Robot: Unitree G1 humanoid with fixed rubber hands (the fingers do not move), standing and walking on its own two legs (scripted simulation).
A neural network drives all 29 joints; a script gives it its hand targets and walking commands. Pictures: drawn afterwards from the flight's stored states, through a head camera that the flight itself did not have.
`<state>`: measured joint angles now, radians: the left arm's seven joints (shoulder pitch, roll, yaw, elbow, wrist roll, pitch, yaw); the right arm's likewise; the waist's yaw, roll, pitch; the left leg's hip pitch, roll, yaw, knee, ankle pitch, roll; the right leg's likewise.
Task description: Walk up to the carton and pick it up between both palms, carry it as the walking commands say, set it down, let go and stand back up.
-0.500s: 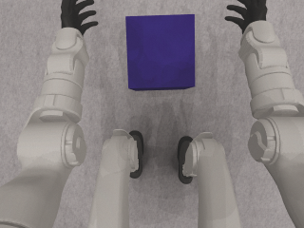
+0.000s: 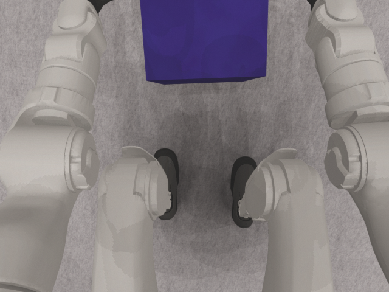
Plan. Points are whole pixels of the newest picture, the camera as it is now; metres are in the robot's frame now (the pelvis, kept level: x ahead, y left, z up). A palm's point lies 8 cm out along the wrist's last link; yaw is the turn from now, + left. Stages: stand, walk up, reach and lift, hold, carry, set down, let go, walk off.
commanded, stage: reach and lift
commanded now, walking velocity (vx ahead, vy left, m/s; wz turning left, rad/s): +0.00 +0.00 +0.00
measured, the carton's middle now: (202, 27) +0.54 +0.03 -0.30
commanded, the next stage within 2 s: none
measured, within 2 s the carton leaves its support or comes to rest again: leaves its support in 1.88 s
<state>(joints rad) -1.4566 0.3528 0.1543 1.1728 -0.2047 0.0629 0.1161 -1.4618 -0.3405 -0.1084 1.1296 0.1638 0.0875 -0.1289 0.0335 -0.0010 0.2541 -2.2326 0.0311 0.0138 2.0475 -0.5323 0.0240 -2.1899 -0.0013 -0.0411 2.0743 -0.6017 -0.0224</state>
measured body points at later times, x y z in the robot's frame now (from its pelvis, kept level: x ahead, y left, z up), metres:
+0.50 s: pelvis -0.01 +0.00 -0.05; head +0.37 +0.02 +0.18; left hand +0.55 +0.21 -0.23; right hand +0.57 -0.15 -0.23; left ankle +0.11 +0.11 -0.37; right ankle +0.10 -0.11 -0.37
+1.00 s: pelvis -0.01 +0.00 -0.04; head +0.37 +0.01 +0.18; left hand +0.55 +0.18 -0.23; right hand +0.57 -0.13 -0.23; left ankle +0.11 +0.11 -0.37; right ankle +0.10 -0.11 -0.37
